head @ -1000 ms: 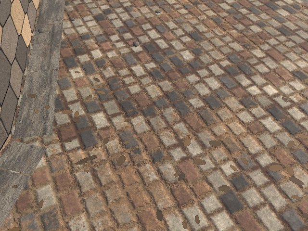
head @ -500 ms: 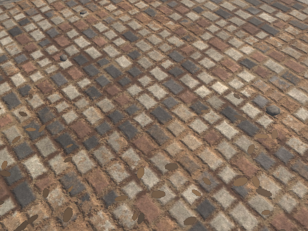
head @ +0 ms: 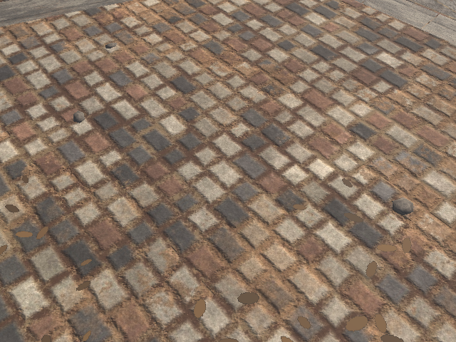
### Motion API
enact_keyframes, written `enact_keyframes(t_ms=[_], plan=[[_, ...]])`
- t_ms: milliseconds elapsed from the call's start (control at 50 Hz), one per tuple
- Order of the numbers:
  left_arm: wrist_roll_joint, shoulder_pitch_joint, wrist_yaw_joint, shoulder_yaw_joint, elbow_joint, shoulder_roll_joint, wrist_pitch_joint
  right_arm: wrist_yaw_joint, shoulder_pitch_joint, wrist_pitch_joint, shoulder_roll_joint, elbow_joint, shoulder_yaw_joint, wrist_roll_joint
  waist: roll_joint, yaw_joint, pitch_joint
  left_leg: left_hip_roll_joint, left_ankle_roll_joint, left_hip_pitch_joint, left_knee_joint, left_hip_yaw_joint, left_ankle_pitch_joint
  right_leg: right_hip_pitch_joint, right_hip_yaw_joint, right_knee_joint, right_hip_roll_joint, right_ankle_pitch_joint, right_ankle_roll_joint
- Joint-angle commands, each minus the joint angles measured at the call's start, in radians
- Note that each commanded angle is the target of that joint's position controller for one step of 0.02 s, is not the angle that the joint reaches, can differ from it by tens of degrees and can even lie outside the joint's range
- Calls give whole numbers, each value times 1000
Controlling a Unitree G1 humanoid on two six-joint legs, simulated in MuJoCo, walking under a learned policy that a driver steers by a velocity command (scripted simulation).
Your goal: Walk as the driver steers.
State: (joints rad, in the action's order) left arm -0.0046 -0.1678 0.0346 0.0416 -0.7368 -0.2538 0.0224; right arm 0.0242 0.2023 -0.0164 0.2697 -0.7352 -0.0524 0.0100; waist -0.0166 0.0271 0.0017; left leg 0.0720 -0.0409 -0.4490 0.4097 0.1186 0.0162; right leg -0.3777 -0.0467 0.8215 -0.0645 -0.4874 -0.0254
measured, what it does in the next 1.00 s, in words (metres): walks ahead: right foot, then left foot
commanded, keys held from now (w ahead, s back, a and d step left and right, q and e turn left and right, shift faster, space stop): w+q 0.22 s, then q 0.20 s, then no key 0.06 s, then e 0.52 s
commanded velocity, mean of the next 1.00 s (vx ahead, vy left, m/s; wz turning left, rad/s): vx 0.16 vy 0.00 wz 0.14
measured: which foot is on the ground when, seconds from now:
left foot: down 0.00-0.06, up 0.08-0.46, down 0.48-0.94, up 0.96-1.00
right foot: up 0.00-0.04, down 0.06-0.50, up 0.52-0.92, down 0.94-1.00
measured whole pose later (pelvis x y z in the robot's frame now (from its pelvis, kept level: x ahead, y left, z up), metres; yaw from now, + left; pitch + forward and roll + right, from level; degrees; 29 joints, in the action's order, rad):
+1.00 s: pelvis +0.16 +0.05 -0.01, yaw +8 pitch +2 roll +3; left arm -0.02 -0.25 0.01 0.07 -0.73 -0.28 0.02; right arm 0.04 0.09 -0.03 0.29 -0.78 -0.08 0.00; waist -0.03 -0.02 -0.01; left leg -0.05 0.02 -0.41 0.77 -0.10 0.43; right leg -0.34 0.02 0.64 0.02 -0.34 0.05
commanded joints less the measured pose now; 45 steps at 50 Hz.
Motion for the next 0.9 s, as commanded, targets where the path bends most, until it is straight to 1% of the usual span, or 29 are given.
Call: enact_keyframes(t_ms=[20, 40, 60, 80, 100, 120, 140, 160, 180, 240, 300, 340, 380, 440, 460, 480, 500, 520, 540, 560, 580, 600, 620, 640, 680, 740, 800, 860, 900], plan=[[-4, -224, -2, 34, -13, -105, -28, 22, -66, 3, 168, 103, -58, 18, -250, -103, 125, -127, -58, 38, -276, 251, 545, 240, 83, -322, -42, 80, 51], [-13, -310, -5, 39, -52, -120, -35, 25, -106, -2, 156, 126, -60, 26, -242, -147, 100, -76, 0, -31, -259, 212, 561, 353, 115, -487, -33, 176, 86], [-20, -374, -3, 52, -81, -162, -41, 25, -119, -6, 117, 144, -55, 33, -117, -159, 89, -12, 65, -190, -62, 133, 545, 504, 22, -579, 93, 142, 116], [-12, -258, 0, 65, -38, -203, -47, 12, -52, 3, 10, 145, -31, 40, 250, -78, 96, 63, 26, -357, 336, 0, 497, 484, -362, -598, 419, -106, 185], [-45, -153, -4, 70, 10, -225, -67, 2, -107, 26, 104, 183, -55, 23, 265, -64, -25, -15, 2, -489, 474, 86, 417, 285, -564, -691, 521, -261, 277], [-26, -73, 7, 63, 30, -182, -92, -9, -70, 35, 144, 166, -67, 19, 209, -9, -74, -38, -7, -508, 557, 108, 319, 282, -493, -700, 485, -222, 253], [-1, -42, 12, 53, 32, -138, -109, -17, -12, 37, 143, 128, -68, 5, 170, 9, -69, -41, 3, -495, 599, 90, 245, 318, -372, -689, 416, -99, 196], [8, -59, 12, 50, 29, -129, -117, -20, 16, 38, 125, 102, -65, -9, 143, 1, -41, -49, 19, -475, 659, 62, 199, 349, -274, -675, 372, 8, 160], [4, -97, 11, 47, 17, -126, -123, -27, 9, 40, 104, 97, -59, -11, 118, -22, -48, -61, 33, -467, 711, 40, 153, 343, -189, -675, 346, 106, 148], [-16, -198, -1, 38, -17, -104, -124, -37, -63, 46, 63, 126, -44, 9, 108, -76, -79, -92, 57, -476, 735, -7, 72, 343, -29, -659, 303, 318, 151], [-19, -213, 0, 42, -25, -140, -98, -53, -153, 47, 37, 184, -29, 8, 136, -112, -110, -120, 85, -400, 553, -83, 25, 309, 83, -623, 286, 549, 154], [-7, -218, 5, 51, -32, -183, -84, -71, -212, 47, 12, 219, -16, 6, 152, -133, -111, -124, 89, -303, 424, -143, 14, 278, 130, -591, 291, 632, 152], [9, -220, 4, 61, -38, -221, -74, -85, -219, 41, 23, 236, -19, 9, 166, -132, -92, -105, 77, -216, 345, -191, 82, 288, 154, -542, 306, 706, 148], [36, -191, 5, 71, -35, -238, -68, -92, -148, 35, 67, 234, -39, 7, 184, -76, -14, -49, 13, -61, 227, -218, 174, 332, 164, -375, 330, 976, 124], [45, -172, 5, 70, -32, -231, -70, -87, -36, 38, 95, 203, -56, 4, 165, -11, 47, -14, -22, 86, 124, -221, 109, 321, 181, -247, 313, 1033, 103], [41, -195, 1, 60, -34, -202, -80, -69, 77, 38, 149, 169, -80, 2, 111, 44, 121, -3, -63, 302, 31, -192, -69, 232, 213, -67, 262, 950, 60], [-13, -225, -10, 25, 3, -102, -96, -39, 167, 34, 235, 160, -91, -12, -105, 48, 260, -260, -158, 669, 129, 105, -563, -96, 203, 262, 200, 254, 8], [-13, -336, -33, -10, -1, -65, -113, -35, 125, 43, 265, 191, -70, -28, -261, -3, 499, -584, -412, 862, 112, 495, -785, -285, 51, 552, 90, -289, -31], [25, -272, -42, 27, -53, -175, -107, -42, 175, 35, 155, 156, -48, -35, -88, 79, 522, -502, -367, 723, 49, 366, -610, -234, -66, 562, 135, -189, -31], [48, -189, -40, 25, -20, -164, -92, -50, 98, 40, 117, 134, -32, -23, -102, 40, 358, -432, -305, 613, 34, 226, -463, -286, -31, 513, 171, -147, -20], [35, -155, -24, 18, -25, -130, -73, -51, 10, 45, 72, 130, -18, -12, -37, 1, 246, -361, -241, 452, 0, 141, -312, -263, -21, 403, 202, -89, -24], [21, -151, -6, 21, -35, -128, -47, -51, -64, 49, 44, 128, -7, -15, -59, -35, 176, -326, -207, 291, -43, 74, -226, -178, -22, 323, 215, -43, -34], [15, -197, 2, 22, -56, -117, -25, -52, -108, 54, 67, 116, -15, -31, -87, -72, 136, -292, -196, 132, -91, 1, -199, -51, 8, 296, 194, 26, -45], [11, -238, 9, 21, -70, -97, -15, -51, -134, 60, 68, 108, -18, -44, -97, -94, 123, -281, -198, 70, -116, -37, -175, 9, 19, 255, 177, 56, -52], [6, -242, 18, 20, -69, -82, -10, -43, -155, 72, 68, 91, -20, -48, -105, -97, 107, -292, -203, 52, -134, -69, -151, 36, 17, 167, 167, 92, -55], [7, -148, 18, 27, -20, -108, -4, -14, -128, 60, 113, 61, -37, -31, -98, -54, 90, -351, -220, 121, -159, -33, 11, -32, 17, 117, 176, 121, -37], [11, -92, 12, 34, 17, -116, 7, 7, -117, 37, 125, 43, -44, -20, -95, -34, 53, -388, -220, 168, -179, -9, 146, -84, 28, 96, 176, 93, -21], [12, -83, -2, 36, 35, -102, 10, 13, -126, 21, 133, 32, -50, -10, -90, -34, 47, -396, -203, 209, -148, -34, 112, -55, 58, 16, 161, 77, 2], [12, -116, -17, 39, 34, -90, 7, 14, -147, 10, 142, 27, -53, 3, -88, -63, 64, -382, -168, 229, -82, -76, 44, 23, 96, -119, 133, 142, 29]])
